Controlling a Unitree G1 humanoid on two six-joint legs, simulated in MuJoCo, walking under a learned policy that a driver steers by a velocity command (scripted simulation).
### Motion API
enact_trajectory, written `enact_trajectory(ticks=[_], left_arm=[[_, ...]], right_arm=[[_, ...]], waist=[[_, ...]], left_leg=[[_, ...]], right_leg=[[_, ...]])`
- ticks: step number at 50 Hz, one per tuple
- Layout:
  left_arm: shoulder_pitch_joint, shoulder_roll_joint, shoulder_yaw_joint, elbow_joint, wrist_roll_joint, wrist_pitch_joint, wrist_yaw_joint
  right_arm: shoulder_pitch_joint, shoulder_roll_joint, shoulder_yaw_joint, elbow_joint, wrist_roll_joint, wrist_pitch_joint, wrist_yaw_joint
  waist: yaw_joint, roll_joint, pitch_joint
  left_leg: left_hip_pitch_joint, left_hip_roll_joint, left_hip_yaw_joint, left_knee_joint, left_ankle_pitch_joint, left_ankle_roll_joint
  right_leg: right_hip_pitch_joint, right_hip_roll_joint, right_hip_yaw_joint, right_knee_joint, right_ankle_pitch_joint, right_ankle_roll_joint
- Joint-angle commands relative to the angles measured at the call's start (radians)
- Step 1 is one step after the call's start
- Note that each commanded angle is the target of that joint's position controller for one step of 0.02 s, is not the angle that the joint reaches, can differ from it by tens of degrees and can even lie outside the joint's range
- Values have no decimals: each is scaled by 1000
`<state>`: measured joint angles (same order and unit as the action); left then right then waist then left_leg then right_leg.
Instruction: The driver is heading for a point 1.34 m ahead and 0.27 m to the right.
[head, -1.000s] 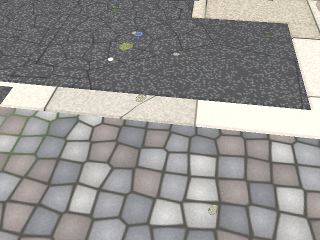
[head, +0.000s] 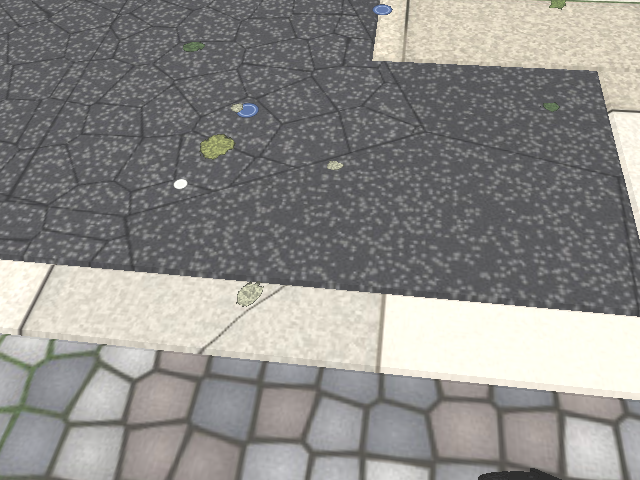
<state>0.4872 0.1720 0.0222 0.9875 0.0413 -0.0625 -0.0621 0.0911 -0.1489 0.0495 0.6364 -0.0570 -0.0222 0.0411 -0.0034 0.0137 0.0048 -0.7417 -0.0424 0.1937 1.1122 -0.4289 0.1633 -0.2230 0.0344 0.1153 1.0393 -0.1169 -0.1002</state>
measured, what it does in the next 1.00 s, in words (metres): climbs: right foot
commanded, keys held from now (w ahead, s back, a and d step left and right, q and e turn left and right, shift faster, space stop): w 1.00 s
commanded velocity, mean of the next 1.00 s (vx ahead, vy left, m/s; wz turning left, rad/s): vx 0.50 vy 0.00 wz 0.00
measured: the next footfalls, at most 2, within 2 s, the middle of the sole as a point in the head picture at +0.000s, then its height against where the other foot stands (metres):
right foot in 0.54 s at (415, 442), level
left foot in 1.10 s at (302, 312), level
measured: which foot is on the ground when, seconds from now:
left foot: down 0.00-0.54, up 0.56-1.00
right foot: up 0.00-0.52, down 0.54-1.00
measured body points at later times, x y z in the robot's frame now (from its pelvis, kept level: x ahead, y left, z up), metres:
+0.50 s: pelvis +0.30 -0.02 +0.08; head +0.32 -0.02 +0.53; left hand +0.57 +0.19 +0.02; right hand +0.22 -0.24 -0.07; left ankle +0.09 +0.05 -0.64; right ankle +0.48 -0.13 -0.63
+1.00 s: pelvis +0.58 -0.04 +0.09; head +0.61 -0.04 +0.54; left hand +0.54 +0.22 -0.04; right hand +0.81 -0.25 +0.01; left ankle +0.76 +0.11 -0.61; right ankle +0.47 -0.13 -0.64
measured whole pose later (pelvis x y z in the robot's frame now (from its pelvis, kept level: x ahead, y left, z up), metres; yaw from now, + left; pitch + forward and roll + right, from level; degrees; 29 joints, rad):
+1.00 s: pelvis +0.58 -0.04 +0.09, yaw +1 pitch +3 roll -2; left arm 0.39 0.22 0.04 0.96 -0.02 -0.08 0.01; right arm 0.01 -0.22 -0.04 0.76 0.02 -0.08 0.01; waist 0.09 0.04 -0.01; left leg -0.66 0.09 -0.03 0.59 0.06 0.01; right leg -0.01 0.10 -0.01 0.23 -0.28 -0.07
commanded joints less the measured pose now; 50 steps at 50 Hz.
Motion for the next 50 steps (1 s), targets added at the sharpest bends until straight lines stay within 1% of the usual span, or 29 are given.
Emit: enact_trajectory(ticks=[1, 2, 3, 4, 5, 7, 9, 11, 12, 14, 15, 17, 19, 22, 24, 26, 27, 28, 29, 30, 31, 32, 33, 34, 35, 37, 41, 46, 50], left_arm=[[-51, 137, 55, -134, 4, -57, -58], [-91, 74, 23, -184, 22, -58, -33], [-88, 37, -4, -196, 28, -39, -21], [-76, 22, -23, -201, 25, -14, -10], [-60, 29, -22, -205, 9, 3, -11], [-141, 71, -14, -239, 9, -15, -12], [-286, 130, 7, -277, 6, -46, -16], [-403, 133, 12, -303, -2, -56, -8], [-442, 117, 10, -315, -4, -49, -2], [-473, 82, 4, -322, 5, -24, 1], [-496, 70, 3, -327, 11, -7, -4], [-556, 59, 4, -339, 20, 14, -15], [-620, 61, 10, -353, 9, 19, -17], [-702, 72, 20, -374, -5, 17, -16], [-681, 91, 33, -368, -9, 17, -6], [-534, 143, 57, -325, -22, 7, 13], [-356, 180, 72, -269, -27, 0, 27], [-171, 207, 69, -210, -26, -11, 27], [49, 193, 69, -144, -4, -9, 39], [-19, 254, 87, -133, -70, -5, 58], [-191, 231, 71, -174, -76, -16, 65], [-262, 177, 52, -184, -55, -30, 63], [-284, 131, 37, -179, -39, -39, 54], [-298, 104, 29, -170, -35, -42, 47], [-297, 90, 24, -161, -36, -46, 40], [-277, 118, 26, -139, -42, -52, 36], [-195, 169, 35, -109, -40, -49, 59], [-81, 202, 42, -72, -63, -39, 71], [-26, 200, 49, -45, -56, -9, 77]], right_arm=[[347, -215, -89, 171, -13, -26, 50], [224, -111, -66, 209, 0, -57, 59], [154, -10, -39, 248, -27, -78, 55], [88, 40, -17, 260, -39, -89, 48], [37, 25, -24, 253, -26, -103, 45], [31, -12, -29, 253, -25, -139, 32], [177, -84, -39, 281, -42, -152, 11], [366, -140, -50, 320, -41, -147, -1], [434, -145, -52, 333, -36, -142, 2], [446, -143, -54, 326, -17, -137, 26], [426, -143, -56, 320, -5, -134, 35], [445, -144, -59, 333, -1, -126, 47], [508, -135, -60, 366, 2, -119, 45], [543, -156, -70, 398, 1, -110, 39], [501, -194, -83, 396, -1, -105, 36], [434, -240, -101, 379, -14, -102, 30], [416, -223, -97, 359, -23, -106, 26], [608, -120, -66, 351, -32, -112, 8], [551, -102, -47, 337, -33, -110, 37], [313, -171, -93, 276, 120, -120, -16], [222, -192, -93, 215, 128, -133, -34], [192, -179, -95, 205, 114, -135, -45], [219, -173, -101, 196, 100, -126, -51], [265, -156, -105, 203, 91, -113, -51], [294, -138, -106, 206, 88, -100, -51], [269, -127, -110, 187, 80, -76, -56], [77, -136, -109, 117, 57, -68, -63], [-121, -127, -99, 68, 74, -71, -48], [-223, -138, -99, 21, 78, -84, -17]], waist=[[-74, -22, 55], [0, -101, -1], [58, -152, -34], [117, -127, -39], [144, -94, -32], [150, -17, -37], [60, 55, -67], [-26, 95, -74], [-45, 94, -72], [-32, 81, -50], [-24, 83, -27], [-30, 74, 20], [-43, 60, 40], [-43, 59, 51], [-1, 83, 21], [81, 64, -58], [124, 41, -179], [88, -132, -429], [189, -261, -490], [179, -149, -296], [115, -80, -163], [63, -29, -94], [15, -21, -80], [-21, -39, -90], [-38, -53, -82], [-54, -56, -36], [-9, -38, 8], [72, -52, 13], [97, -61, 41]], left_leg=[[435, 314, -934, -729, -168, 98], [391, 302, -773, -714, -58, 132], [336, 298, -676, -717, -39, 100], [250, 265, -568, -732, -18, 57], [194, 242, -455, -771, 39, 26], [110, 150, -287, -819, 142, -41], [194, 85, -191, -815, 319, -89], [481, 130, -235, -788, 592, -77], [626, 163, -270, -777, 714, -57], [726, 205, -288, -810, 769, -14], [714, 216, -282, -848, 750, 3], [744, 246, -278, -896, 750, 19], [848, 263, -272, -903, 797, 8], [932, 267, -247, -891, 888, -14], [922, 275, -224, -848, 1105, -27], [866, 254, -183, -700, 1339, -70], [717, 214, -185, -543, 1270, -109], [345, 102, -189, -256, 904, -188], [97, -89, -218, 78, -77, -218], [17, -29, -327, 343, -144, -180], [-13, 38, -335, 323, -22, -142], [23, 69, -304, 290, 69, -127], [74, 104, -290, 268, 131, -123], [114, 132, -288, 248, 155, -117], [122, 150, -284, 228, 168, -112], [81, 180, -268, 164, 200, -123], [36, 194, -235, -139, 415, -166], [76, 136, -210, -476, 551, -169], [3, 117, -213, -571, 441, -138]], right_leg=[[-781, 109, 304, 963, 181, -82], [-788, 89, 260, 977, 113, -103], [-810, 42, 249, 996, 164, -125], [-808, -16, 215, 947, 205, -127], [-771, -57, 159, 860, 193, -102], [-664, -101, 54, 670, 187, -67], [-624, -96, -19, 504, 194, 3], [-760, -79, -37, 343, 144, 74], [-831, -75, -36, 249, 131, 100], [-820, -96, -43, 42, 205, 117], [-772, -99, -59, -53, 242, 113], [-731, -97, -86, -179, 269, 91], [-725, -83, -107, -310, 246, 71], [-624, -46, -149, -472, 161, 45], [-471, -18, -170, -495, 106, 18], [-204, 14, -183, -503, 145, -30], [114, -7, -145, -403, 197, -78], [683, -172, 73, -348, 287, -257], [873, -375, 471, -563, 271, -383], [625, -385, 568, -642, 202, -284], [406, -359, 426, -694, 204, -208], [238, -330, 312, -743, 286, -180], [145, -293, 223, -784, 314, -161], [97, -258, 167, -814, 257, -156], [61, -238, 133, -842, 196, -158], [-14, -224, 92, -883, 173, -161], [-57, -185, 9, -901, 278, -138], [107, -192, -6, -888, 231, -93], [303, -263, 31, -800, 280, -99]])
